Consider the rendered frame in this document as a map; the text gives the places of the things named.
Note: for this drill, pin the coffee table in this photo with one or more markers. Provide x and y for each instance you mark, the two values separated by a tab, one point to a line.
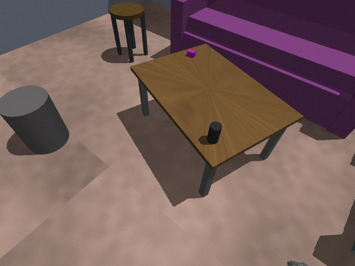
194	92

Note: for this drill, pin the sofa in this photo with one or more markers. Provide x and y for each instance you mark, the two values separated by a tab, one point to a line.
303	51

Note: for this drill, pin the stool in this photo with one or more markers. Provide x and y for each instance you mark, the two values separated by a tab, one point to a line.
128	11

